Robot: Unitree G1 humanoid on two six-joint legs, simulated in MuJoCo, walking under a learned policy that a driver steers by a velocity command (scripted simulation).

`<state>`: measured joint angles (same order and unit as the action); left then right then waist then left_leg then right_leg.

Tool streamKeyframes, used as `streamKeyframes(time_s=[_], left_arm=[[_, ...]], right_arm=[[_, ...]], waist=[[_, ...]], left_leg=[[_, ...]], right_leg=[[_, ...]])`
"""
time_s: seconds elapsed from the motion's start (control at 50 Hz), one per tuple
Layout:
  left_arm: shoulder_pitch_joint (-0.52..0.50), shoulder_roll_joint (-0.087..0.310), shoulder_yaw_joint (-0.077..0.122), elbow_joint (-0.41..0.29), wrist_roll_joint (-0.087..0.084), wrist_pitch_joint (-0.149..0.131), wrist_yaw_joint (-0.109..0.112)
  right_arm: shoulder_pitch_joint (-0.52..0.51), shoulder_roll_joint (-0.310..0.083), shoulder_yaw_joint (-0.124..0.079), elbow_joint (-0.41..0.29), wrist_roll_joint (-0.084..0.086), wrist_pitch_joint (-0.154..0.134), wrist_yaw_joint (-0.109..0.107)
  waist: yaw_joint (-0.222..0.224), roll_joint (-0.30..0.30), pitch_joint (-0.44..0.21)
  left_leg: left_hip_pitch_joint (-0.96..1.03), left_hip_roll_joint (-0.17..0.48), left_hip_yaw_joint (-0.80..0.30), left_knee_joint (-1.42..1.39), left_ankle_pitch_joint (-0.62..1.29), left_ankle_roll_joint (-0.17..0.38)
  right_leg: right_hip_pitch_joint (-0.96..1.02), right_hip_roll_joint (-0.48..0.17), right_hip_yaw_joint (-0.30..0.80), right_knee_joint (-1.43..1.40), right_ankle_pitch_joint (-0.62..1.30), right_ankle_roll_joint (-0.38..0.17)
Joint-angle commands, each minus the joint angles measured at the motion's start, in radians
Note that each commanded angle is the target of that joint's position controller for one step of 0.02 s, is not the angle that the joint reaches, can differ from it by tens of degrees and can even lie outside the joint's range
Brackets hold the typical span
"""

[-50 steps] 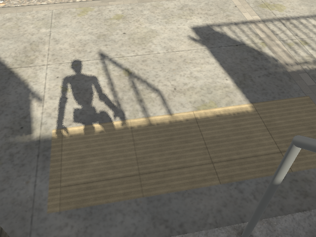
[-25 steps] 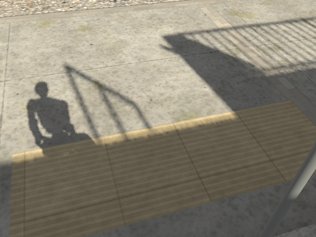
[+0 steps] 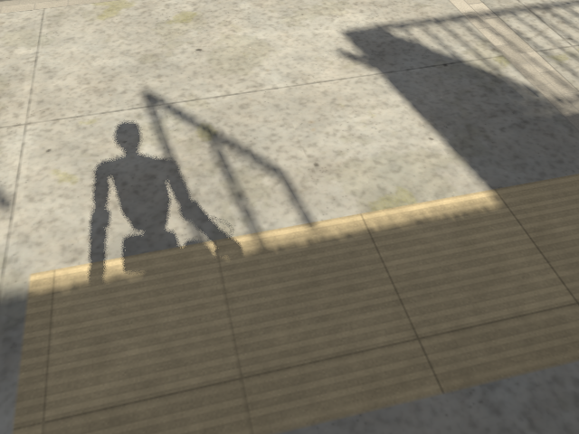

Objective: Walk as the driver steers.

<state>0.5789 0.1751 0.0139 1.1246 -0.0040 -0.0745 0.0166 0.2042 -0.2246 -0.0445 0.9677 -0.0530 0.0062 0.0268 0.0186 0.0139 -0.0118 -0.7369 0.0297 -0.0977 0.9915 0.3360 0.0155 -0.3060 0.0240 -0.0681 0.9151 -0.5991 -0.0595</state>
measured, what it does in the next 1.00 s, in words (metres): goes down, turning left: left foot 0.21 m lower, then right foot 0.20 m lower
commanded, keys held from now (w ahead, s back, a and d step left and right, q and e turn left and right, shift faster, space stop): w+q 1.00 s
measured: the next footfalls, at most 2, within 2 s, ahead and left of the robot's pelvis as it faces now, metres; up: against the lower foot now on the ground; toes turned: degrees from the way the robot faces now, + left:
left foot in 0.18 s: +0.16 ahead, +0.11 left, -0.21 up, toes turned +5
right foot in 0.68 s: +0.58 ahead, +0.03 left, -0.41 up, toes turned +20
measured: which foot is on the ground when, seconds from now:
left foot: up 0.00-0.16, down 0.18-0.68, up 0.70-1.00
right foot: down 0.00-0.18, up 0.20-0.66, down 0.68-1.00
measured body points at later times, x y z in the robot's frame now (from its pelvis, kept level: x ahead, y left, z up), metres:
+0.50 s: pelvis +0.27 +0.07 -0.22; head +0.27 +0.10 +0.23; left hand +0.38 +0.32 -0.35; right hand +0.20 -0.17 -0.35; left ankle +0.12 +0.11 -0.89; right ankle +0.49 -0.04 -0.89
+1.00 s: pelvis +0.60 +0.12 -0.37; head +0.63 +0.14 +0.08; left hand +0.42 +0.30 -0.51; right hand +0.87 +0.01 -0.48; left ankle +0.70 +0.28 -1.05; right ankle +0.54 +0.02 -1.10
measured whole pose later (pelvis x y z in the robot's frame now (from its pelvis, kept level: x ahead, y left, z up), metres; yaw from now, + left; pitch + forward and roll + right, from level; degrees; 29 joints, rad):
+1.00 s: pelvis +0.60 +0.12 -0.37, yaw +29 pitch +2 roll -2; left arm 0.48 0.19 0.04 1.03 0.00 -0.09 0.01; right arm 0.02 -0.23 -0.02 0.86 -0.03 -0.04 0.06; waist 0.03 0.04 0.05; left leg -0.71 0.02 0.04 0.81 0.03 0.11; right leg -0.06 0.07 -0.17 0.41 -0.38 -0.06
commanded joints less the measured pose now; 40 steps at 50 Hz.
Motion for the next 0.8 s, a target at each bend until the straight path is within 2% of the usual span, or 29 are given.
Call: streamKeyframes(time_s=[0.02, 0.08, 0.12, 0.14, 0.16, 0.18, 0.2, 0.22, 0.24, 0.26, 0.28, 0.3, 0.34, 0.36, 0.38, 0.4, 0.42, 0.44, 0.5, 0.56, 0.62, 0.66, 0.68, 0.7, 0.72, 0.74, 0.76, 0.78, 0.8], left_arm=[[-0.174, 0.142, 0.025, -0.133, 0.000, -0.024, 0.006], [-0.090, 0.129, 0.020, -0.107, 0.027, -0.020, 0.011], [-0.031, 0.111, 0.022, -0.086, 0.073, 0.005, 0.019], [-0.036, 0.138, 0.031, -0.070, 0.082, 0.020, 0.019], [-0.056, 0.184, 0.047, -0.062, 0.083, 0.032, 0.017], [-0.045, 0.158, 0.051, -0.051, 0.065, 0.038, 0.029], [-0.035, 0.085, 0.042, -0.052, 0.064, 0.038, 0.018], [-0.053, 0.051, 0.036, -0.144, 0.049, 0.030, 0.015], [-0.128, 0.090, 0.030, -0.172, 0.059, 0.026, 0.005], [-0.160, 0.111, 0.038, -0.155, 0.069, 0.028, -0.005], [-0.216, 0.080, 0.026, -0.185, 0.081, 0.026, -0.021], [-0.344, 0.107, 0.035, -0.195, 0.077, 0.028, -0.021], [-0.463, 0.100, 0.027, -0.239, 0.055, 0.037, -0.022], [-0.483, 0.082, 0.027, -0.226, 0.090, 0.036, -0.023], [-0.312, 0.053, 0.025, -0.133, 0.098, 0.049, -0.028], [-0.358, 0.123, 0.046, -0.158, 0.072, 0.037, -0.039], [-0.468, 0.129, 0.042, -0.199, 0.060, 0.021, -0.046], [-0.513, 0.100, 0.039, -0.209, 0.062, 0.010, -0.050], [-0.597, 0.074, 0.029, -0.267, 0.060, 0.013, -0.051], [-0.715, 0.061, 0.017, -0.345, 0.030, -0.004, -0.043], [-0.551, 0.071, 0.033, -0.308, -0.018, -0.018, -0.043], [-0.325, 0.140, 0.058, -0.216, 0.001, -0.027, -0.023], [-0.184, 0.199, 0.083, -0.167, 0.014, -0.013, -0.019], [-0.014, 0.234, 0.086, -0.140, 0.042, -0.011, -0.025], [0.023, 0.187, 0.078, -0.146, 0.032, -0.011, -0.037], [-0.001, 0.123, 0.063, -0.178, 0.035, -0.013, -0.043], [-0.059, 0.162, 0.080, -0.184, 0.044, -0.013, -0.023], [-0.157, 0.113, 0.067, -0.222, 0.050, -0.017, -0.007], [-0.162, 0.089, 0.057, -0.200, 0.057, -0.031, 0.000]], right_arm=[[-0.067, -0.013, 0.009, -0.050, 0.013, -0.012, 0.029], [-0.072, -0.027, 0.009, -0.044, 0.020, -0.023, 0.027], [-0.088, -0.037, -0.002, -0.065, 0.043, -0.038, 0.010], [0.053, -0.064, -0.020, -0.021, 0.048, -0.039, 0.001], [0.274, -0.098, -0.048, 0.044, 0.063, -0.023, 0.005], [0.330, -0.112, -0.052, 0.065, 0.038, -0.027, 0.008], [0.406, -0.156, -0.057, 0.096, 0.025, -0.039, 0.022], [0.431, -0.173, -0.039, 0.117, 0.017, -0.045, 0.040], [0.465, -0.158, -0.044, 0.116, 0.052, -0.044, 0.041], [0.477, -0.140, -0.032, 0.113, 0.055, -0.043, 0.031], [0.470, -0.198, -0.050, 0.111, 0.052, -0.048, 0.007], [0.410, -0.106, -0.010, 0.106, 0.029, -0.067, -0.005], [0.222, -0.054, 0.019, 0.030, 0.035, -0.083, -0.040], [0.212, -0.120, 0.001, 0.008, 0.040, -0.090, -0.051], [0.219, -0.180, -0.019, 0.028, 0.029, -0.085, -0.048], [0.233, -0.104, -0.003, 0.038, 0.044, -0.095, -0.059], [0.220, -0.037, 0.013, 0.028, 0.067, -0.107, -0.063], [0.227, -0.036, 0.015, 0.018, 0.073, -0.113, -0.063], [0.293, -0.060, 0.008, 0.028, 0.051, -0.106, -0.057], [0.406, -0.032, 0.015, 0.067, 0.009, -0.078, -0.060], [0.385, -0.012, 0.023, 0.063, -0.023, -0.058, -0.061], [0.389, -0.037, 0.019, 0.085, -0.010, -0.050, -0.054], [0.387, -0.024, 0.006, 0.097, 0.008, -0.054, -0.038], [0.479, -0.025, -0.004, 0.099, 0.086, -0.060, -0.054], [0.441, -0.065, 0.004, 0.074, 0.092, -0.063, -0.080], [0.318, -0.088, 0.005, 0.051, 0.051, -0.065, -0.085], [0.239, -0.074, 0.011, 0.019, 0.033, -0.062, -0.071], [0.142, -0.094, -0.005, -0.007, 0.000, -0.055, -0.049], [0.023, -0.073, -0.012, -0.051, -0.021, -0.049, -0.027]], waist=[[-0.047, -0.059, 0.094], [0.018, -0.115, 0.144], [0.071, -0.086, 0.204], [0.030, -0.065, 0.156], [-0.084, -0.074, 0.028], [-0.109, -0.007, 0.053], [-0.112, 0.186, 0.051], [-0.016, 0.247, 0.064], [-0.080, 0.162, -0.031], [-0.089, 0.070, -0.041], [-0.089, 0.181, -0.066], [-0.061, 0.053, 0.056], [0.027, -0.063, 0.183], [0.005, -0.035, 0.159], [0.046, 0.064, 0.067], [0.037, 0.023, 0.072], [0.004, -0.009, 0.097], [-0.028, -0.025, 0.094], [-0.094, 0.058, 0.110], [-0.201, 0.105, 0.152], [-0.161, 0.070, 0.126], [-0.074, 0.006, 0.131], [-0.011, -0.114, 0.055], [0.006, -0.202, -0.163], [0.055, -0.204, -0.293], [0.103, -0.159, -0.267], [0.092, -0.220, -0.259], [0.045, -0.093, -0.146], [0.029, -0.128, -0.013]], left_leg=[[0.339, -0.028, 0.073, -0.221, 0.266, 0.002], [0.321, -0.032, 0.057, -0.256, 0.205, 0.024], [0.340, -0.040, 0.142, -0.442, 0.007, 0.032], [0.465, -0.035, 0.185, -0.484, -0.050, 0.053], [0.721, -0.001, 0.153, -0.564, -0.089, 0.064], [0.762, 0.047, 0.059, -0.829, -0.110, 0.107], [0.937, 0.123, 0.019, -0.672, 0.326, 0.122], [1.124, 0.204, -0.067, -0.250, 0.804, 0.112], [1.212, 0.222, -0.153, -0.268, 0.540, 0.183], [1.098, 0.222, -0.236, -0.293, 0.126, 0.232], [0.982, 0.317, -0.492, -0.402, -0.320, 0.364], [0.819, 0.275, -0.453, -0.433, -0.461, 0.330], [0.307, 0.171, -0.347, -0.558, -0.311, 0.276], [0.198, 0.144, -0.319, -0.590, -0.205, 0.261], [0.190, 0.149, -0.320, -0.524, -0.113, 0.253], [0.316, 0.054, -0.257, -0.412, -0.336, 0.218], [0.225, -0.012, -0.218, -0.398, -0.559, 0.194], [0.204, -0.027, -0.231, -0.378, -0.615, 0.188], [0.380, -0.035, -0.317, -0.249, -0.572, 0.223], [0.569, -0.074, -0.320, -0.110, -0.462, 0.220], [0.611, -0.085, -0.407, 0.020, -0.450, 0.230], [0.478, -0.120, -0.321, 0.342, -0.343, 0.210], [0.159, -0.211, -0.180, 0.595, -0.872, 0.179], [-0.121, -0.241, -0.063, 0.935, -1.267, 0.132], [-0.308, -0.172, -0.020, 1.052, -1.222, 0.137], [-0.416, -0.098, 0.017, 0.982, -1.126, 0.144], [-0.446, -0.077, 0.065, 1.008, -1.019, 0.128], [-0.347, -0.017, 0.061, 0.788, -0.827, 0.112], [-0.324, -0.004, 0.038, 0.765, -0.754, 0.100]], right_leg=[[-0.344, -0.163, 0.205, -0.227, 0.075, -0.112], [-0.210, -0.201, 0.180, -0.054, 0.161, -0.103], [-0.116, -0.199, 0.146, 0.099, 0.320, -0.114], [-0.092, -0.199, 0.113, 0.255, 0.503, -0.122], [-0.109, -0.187, 0.090, 0.455, 0.657, -0.130], [-0.118, -0.122, 0.067, 0.753, 0.623, -0.124], [-0.386, 0.017, -0.015, 1.159, -0.174, -0.104], [-0.807, -0.017, -0.033, 1.253, -0.285, -0.079], [-0.993, -0.040, -0.024, 1.201, -0.185, -0.088], [-1.016, -0.090, 0.039, 1.108, -0.104, -0.079], [-1.031, -0.103, 0.089, 1.048, -0.094, -0.037], [-1.052, -0.139, 0.139, 0.813, 0.187, 0.012], [-0.687, -0.126, 0.092, 0.309, 0.469, 0.111], [-0.447, -0.108, 0.054, 0.182, 0.590, 0.121], [-0.300, -0.086, 0.056, 0.332, 0.711, 0.106], [-0.423, -0.104, 0.108, 0.158, 0.935, 0.089], [-0.324, -0.076, 0.070, -0.080, 1.126, 0.082], [-0.226, -0.049, 0.065, -0.136, 1.216, 0.071], [-0.309, -0.026, 0.100, -0.218, 1.099, 0.058], [-0.360, -0.016, 0.106, -0.449, 1.001, 0.071], [-0.147, -0.105, 0.222, -0.710, 1.072, 0.038], [0.133, -0.127, 0.152, -0.865, 1.157, 0.020], [0.502, -0.177, 0.188, -0.683, 1.400, 0.024], [0.940, -0.360, 0.213, -0.273, 1.746, -0.017], [1.064, -0.432, 0.291, -0.185, 1.574, -0.075], [0.984, -0.411, 0.276, -0.259, 1.205, -0.095], [0.824, -0.449, 0.406, -0.386, 0.672, -0.193], [0.520, -0.394, 0.390, -0.523, 0.402, -0.183], [0.323, -0.397, 0.412, -0.553, 0.447, -0.169]])
Keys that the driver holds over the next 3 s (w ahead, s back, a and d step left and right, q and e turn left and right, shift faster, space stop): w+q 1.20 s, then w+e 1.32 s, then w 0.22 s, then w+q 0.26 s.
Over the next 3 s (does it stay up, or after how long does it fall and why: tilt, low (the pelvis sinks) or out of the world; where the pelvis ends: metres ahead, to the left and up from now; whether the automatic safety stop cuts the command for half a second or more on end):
stays up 1.57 0.42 -0.35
